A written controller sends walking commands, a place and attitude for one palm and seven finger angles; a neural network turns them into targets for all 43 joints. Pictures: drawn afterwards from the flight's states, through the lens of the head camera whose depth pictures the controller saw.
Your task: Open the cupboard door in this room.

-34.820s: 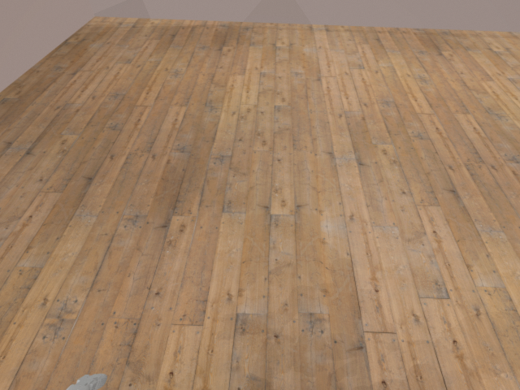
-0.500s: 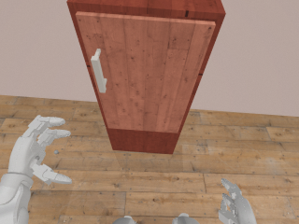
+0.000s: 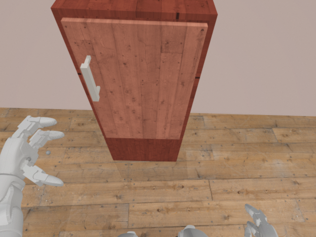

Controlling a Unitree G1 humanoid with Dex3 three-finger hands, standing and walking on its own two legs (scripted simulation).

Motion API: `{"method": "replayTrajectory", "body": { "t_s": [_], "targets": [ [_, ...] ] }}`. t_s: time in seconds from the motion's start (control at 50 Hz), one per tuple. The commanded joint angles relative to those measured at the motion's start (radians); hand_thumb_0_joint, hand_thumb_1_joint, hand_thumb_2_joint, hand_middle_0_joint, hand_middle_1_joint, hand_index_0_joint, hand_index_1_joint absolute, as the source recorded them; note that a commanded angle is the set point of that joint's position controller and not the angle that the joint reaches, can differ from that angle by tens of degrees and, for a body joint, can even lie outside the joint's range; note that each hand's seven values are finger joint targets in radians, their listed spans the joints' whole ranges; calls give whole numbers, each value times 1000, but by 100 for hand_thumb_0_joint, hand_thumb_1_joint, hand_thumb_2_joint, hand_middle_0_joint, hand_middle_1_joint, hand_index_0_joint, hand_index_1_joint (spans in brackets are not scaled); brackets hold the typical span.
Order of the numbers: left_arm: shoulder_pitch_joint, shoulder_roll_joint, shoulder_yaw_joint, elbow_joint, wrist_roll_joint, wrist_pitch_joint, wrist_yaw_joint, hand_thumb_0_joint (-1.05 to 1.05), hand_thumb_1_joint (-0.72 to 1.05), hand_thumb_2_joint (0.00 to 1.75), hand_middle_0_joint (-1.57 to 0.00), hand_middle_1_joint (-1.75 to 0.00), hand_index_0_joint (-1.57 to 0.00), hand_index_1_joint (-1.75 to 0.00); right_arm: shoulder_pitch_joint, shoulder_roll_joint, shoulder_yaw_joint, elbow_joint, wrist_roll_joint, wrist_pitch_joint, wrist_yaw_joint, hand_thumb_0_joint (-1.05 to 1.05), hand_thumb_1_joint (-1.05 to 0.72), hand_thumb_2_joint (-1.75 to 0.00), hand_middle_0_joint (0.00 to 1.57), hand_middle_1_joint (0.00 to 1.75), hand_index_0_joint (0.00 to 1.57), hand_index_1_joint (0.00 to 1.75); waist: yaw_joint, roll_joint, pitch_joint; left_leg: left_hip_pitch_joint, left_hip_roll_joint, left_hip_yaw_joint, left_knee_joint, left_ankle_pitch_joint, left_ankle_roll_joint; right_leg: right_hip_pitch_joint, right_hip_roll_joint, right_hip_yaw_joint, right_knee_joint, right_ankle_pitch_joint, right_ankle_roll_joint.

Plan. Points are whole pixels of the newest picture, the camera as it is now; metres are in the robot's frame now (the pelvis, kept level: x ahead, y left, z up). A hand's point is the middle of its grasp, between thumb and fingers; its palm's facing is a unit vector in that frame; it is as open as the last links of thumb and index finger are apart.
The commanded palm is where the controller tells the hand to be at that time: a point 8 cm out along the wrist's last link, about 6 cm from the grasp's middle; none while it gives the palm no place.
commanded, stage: raise the hand with hooked fingers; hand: left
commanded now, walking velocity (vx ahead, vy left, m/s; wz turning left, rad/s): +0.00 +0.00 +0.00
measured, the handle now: (92, 79) +0.55 +0.24 +0.04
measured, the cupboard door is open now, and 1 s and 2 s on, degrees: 0 0 0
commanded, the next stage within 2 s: move the hooked fingers beside the handle in 0.22 s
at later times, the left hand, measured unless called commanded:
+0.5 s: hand (47, 148) +0.30 +0.28 +0.05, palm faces +0.06 -1.00 -0.03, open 14.0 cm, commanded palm +0.28 +0.32 +0.06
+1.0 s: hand (57, 124) +0.37 +0.28 +0.06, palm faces +0.04 -1.00 -0.03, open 14.0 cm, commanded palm +0.35 +0.32 +0.05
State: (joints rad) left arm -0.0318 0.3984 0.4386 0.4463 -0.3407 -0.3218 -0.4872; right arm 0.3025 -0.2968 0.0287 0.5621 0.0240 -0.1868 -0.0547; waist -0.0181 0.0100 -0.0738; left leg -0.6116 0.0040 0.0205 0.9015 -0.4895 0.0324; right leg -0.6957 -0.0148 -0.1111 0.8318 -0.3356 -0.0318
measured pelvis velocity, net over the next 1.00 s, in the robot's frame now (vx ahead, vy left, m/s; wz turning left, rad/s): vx -0.01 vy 0.00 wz -0.01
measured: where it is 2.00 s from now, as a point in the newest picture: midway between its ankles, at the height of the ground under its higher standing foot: outside the picture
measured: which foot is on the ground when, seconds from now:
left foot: down 0.00-1.00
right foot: down 0.00-1.00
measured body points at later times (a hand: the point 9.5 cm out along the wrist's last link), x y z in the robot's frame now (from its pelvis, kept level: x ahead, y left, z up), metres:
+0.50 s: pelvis +0.00 +0.00 +0.00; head +0.07 +0.01 +0.44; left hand +0.29 +0.33 +0.06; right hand +0.16 -0.25 -0.09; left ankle -0.03 +0.09 -0.69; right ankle +0.04 -0.11 -0.69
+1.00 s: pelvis -0.01 +0.00 -0.01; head +0.08 +0.01 +0.43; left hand +0.36 +0.33 +0.06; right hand +0.09 -0.26 -0.11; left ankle -0.03 +0.10 -0.69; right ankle +0.04 -0.11 -0.69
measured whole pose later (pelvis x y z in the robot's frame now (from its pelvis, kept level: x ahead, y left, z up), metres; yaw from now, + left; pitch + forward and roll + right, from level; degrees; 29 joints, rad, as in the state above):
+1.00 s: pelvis -0.01 +0.00 -0.01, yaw -1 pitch +14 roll -2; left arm -0.39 0.48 0.47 0.79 -0.27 -0.36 -0.49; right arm 0.34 -0.29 0.04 0.58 0.02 -0.10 -0.06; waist -0.05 0.01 -0.08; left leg -0.70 0.01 0.03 0.94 -0.49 0.04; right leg -0.79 -0.01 -0.10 0.87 -0.33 -0.03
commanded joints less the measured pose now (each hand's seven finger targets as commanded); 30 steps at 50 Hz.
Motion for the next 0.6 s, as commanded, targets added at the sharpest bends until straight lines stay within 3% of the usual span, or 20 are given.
{"method": "replayTrajectory", "body": {
  "t_s": [0.0, 0.08, 0.2, 0.3, 0.34, 0.36, 0.4, 0.42, 0.48, 0.5, 0.52, 0.58],
  "targets": [
    [-181, 272, 107, -192, -28, -79, 16, 0, -50, 30, -30, -120, -30, -120, -24, -134, -49, -136, 4, -50, -14, 0, -90, -90, 20, 30, 20, 30, 15, 76, -252, -16, -14, -41, -148, 315, -20, 299, 13, 96, -82, 166, -3],
    [-184, 254, 89, -166, -30, -74, 1, 0, -50, 30, -30, -120, -30, -120, -26, -134, -46, -131, 7, -49, -18, 0, -90, -90, 20, 30, 20, 30, 8, 44, -245, -32, -13, -38, -143, 295, -16, 311, 9, 108, -92, 156, 0],
    [-193, 268, 96, -188, -27, -77, -1, 0, -50, 30, -30, -120, -30, -120, -25, -131, -45, -131, 6, -54, -21, 0, -90, -90, 20, 30, 20, 30, 14, 68, -277, -1, -12, -45, -144, 338, -20, 314, 13, 94, -75, 199, -1],
    [-196, 252, 92, -144, -37, -65, -13, 0, -50, 30, -30, -120, -30, -120, -29, -134, -42, -133, 7, -51, -21, 0, -90, -90, 20, 30, 20, 30, 10, 19, -256, -34, -14, -42, -138, 309, -18, 313, 11, 102, -80, 182, 2],
    [-277, 288, 110, -129, -29, -65, -13, 0, -50, 30, -30, -120, -30, -120, -25, -138, -43, -121, 7, -48, -27, 0, -90, -90, 20, 30, 20, 30, -5, 21, -252, -45, -12, -42, -128, 287, -17, 293, 9, 109, -81, 159, 5],
    [-329, 297, 100, -127, -24, -69, -16, 0, -50, 30, -30, -120, -30, -120, -24, -140, -41, -115, 4, -46, -30, 0, -90, -90, 20, 30, 20, 30, -12, 51, -240, -43, -11, -43, -123, 292, -18, 279, 13, 110, -74, 164, -1],
    [-331, 286, 90, -133, -19, -79, -22, 0, -50, 30, -30, -120, -30, -120, -19, -134, -43, -116, 5, -48, -30, 0, -90, -90, 20, 30, 20, 30, -1, 88, -286, -6, -11, -47, -128, 324, -24, 284, 12, 100, -61, 188, -2],
    [-331, 264, 66, -121, -15, -79, -25, 0, -50, 30, -30, -120, -30, -120, -15, -133, -42, -117, 5, -49, -31, 0, -90, -90, 20, 30, 20, 30, -7, 78, -288, 4, -11, -49, -128, 342, -23, 276, 14, 93, -58, 205, -2],
    [-404, 272, 57, -98, -8, -77, -27, 0, -50, 30, -30, -120, -30, -120, -3, -137, -42, -104, 3, -45, -31, 0, -90, -90, 20, 30, 20, 30, -14, 87, -309, 14, -8, -55, -121, 369, -29, 262, 16, 87, -45, 225, -2],
    [-383, 291, 79, -81, -7, -74, -24, 0, -50, 30, -30, -120, -30, -120, 0, -139, -45, -106, 3, -42, -31, 0, -90, -90, 20, 30, 20, 30, -3, 80, -316, 9, -8, -56, -124, 366, -31, 268, 15, 85, -45, 217, -2],
    [-378, 283, 76, -40, -7, -65, -23, 0, -50, 30, -30, -120, -30, -120, 2, -141, -43, -105, 4, -38, -31, 0, -90, -90, 20, 30, 20, 30, -9, 44, -290, -8, -8, -54, -125, 353, -30, 261, 16, 84, -48, 211, 0],
    [-435, 309, 88, -16, 0, -61, -19, 0, -50, 30, -30, -120, -30, -120, 7, -146, -43, -109, 5, -23, -28, 0, -90, -90, 20, 30, 20, 30, -6, 42, -301, -26, -9, -51, -125, 339, -28, 265, 17, 89, -45, 204, -1]
  ]
}}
